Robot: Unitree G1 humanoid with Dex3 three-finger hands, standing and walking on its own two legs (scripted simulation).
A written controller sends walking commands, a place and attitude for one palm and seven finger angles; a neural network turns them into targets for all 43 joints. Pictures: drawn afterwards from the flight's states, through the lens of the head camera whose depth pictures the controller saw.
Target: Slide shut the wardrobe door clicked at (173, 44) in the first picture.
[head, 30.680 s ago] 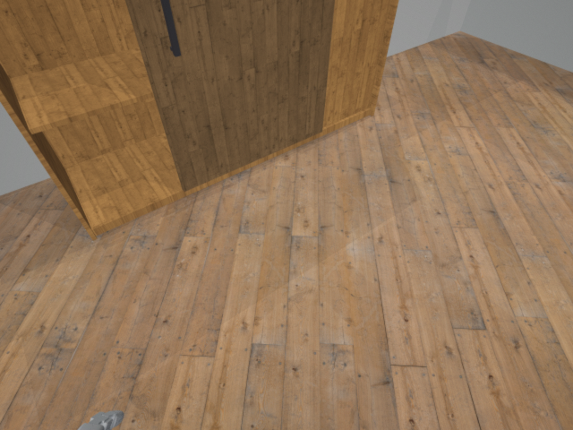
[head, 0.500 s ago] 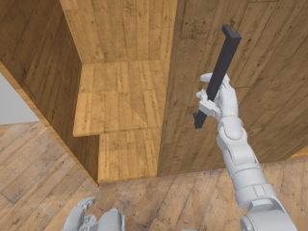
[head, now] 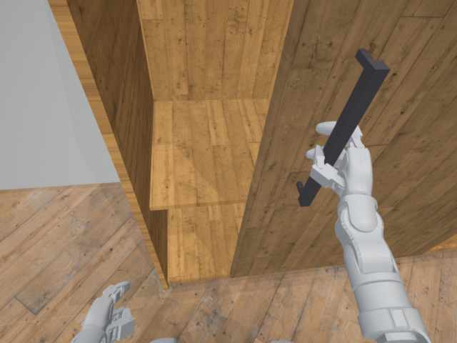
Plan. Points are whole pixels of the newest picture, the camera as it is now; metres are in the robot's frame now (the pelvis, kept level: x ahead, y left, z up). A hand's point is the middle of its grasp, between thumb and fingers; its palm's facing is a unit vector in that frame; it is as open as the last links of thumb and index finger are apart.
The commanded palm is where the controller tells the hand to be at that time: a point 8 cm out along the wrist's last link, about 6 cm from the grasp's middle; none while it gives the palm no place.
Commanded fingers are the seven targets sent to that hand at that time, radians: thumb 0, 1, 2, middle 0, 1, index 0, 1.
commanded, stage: step sideways, sliding the door along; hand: right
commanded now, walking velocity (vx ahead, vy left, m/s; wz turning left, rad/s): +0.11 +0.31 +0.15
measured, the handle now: (327, 144) +0.42 -0.17 +0.13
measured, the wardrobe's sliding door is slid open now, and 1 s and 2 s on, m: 0.25 0.00 0.00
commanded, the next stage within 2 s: stop walking and hold the door there in 1.06 s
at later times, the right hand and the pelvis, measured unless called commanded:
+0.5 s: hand (218, 177) +0.34 +0.02 +0.12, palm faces -0.04 +0.99 -0.11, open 6.0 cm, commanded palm +0.32 -0.01 +0.12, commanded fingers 0.00 -0.90 -0.90 0.45 1.40 0.45 1.40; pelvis -0.02 +0.09 +0.01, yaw +4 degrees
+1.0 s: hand (162, 177) +0.34 +0.11 +0.12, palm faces +0.14 +0.99 -0.08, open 6.0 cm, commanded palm +0.30 +0.12 +0.12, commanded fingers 0.00 -0.90 -0.90 0.45 1.40 0.45 1.40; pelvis -0.06 +0.23 +0.01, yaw +7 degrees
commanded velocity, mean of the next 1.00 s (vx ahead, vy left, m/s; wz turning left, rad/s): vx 0.26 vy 0.31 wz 0.06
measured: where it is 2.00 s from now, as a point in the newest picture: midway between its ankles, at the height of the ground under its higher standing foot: outside the picture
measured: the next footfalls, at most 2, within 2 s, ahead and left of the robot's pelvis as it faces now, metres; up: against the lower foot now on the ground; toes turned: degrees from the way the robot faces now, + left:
right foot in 0.10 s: +0.02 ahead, -0.15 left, +0.00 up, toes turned -5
left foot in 0.34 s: +0.06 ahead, +0.21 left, +0.00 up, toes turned +6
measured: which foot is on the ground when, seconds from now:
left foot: down 0.00-0.12, up 0.14-0.32, down 0.34-0.52, up 0.54-0.76, down 0.78-0.94, up 0.96-1.00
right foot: up 0.00-0.08, down 0.10-0.36, up 0.38-0.50, down 0.52-0.78, up 0.80-0.94, down 0.96-1.00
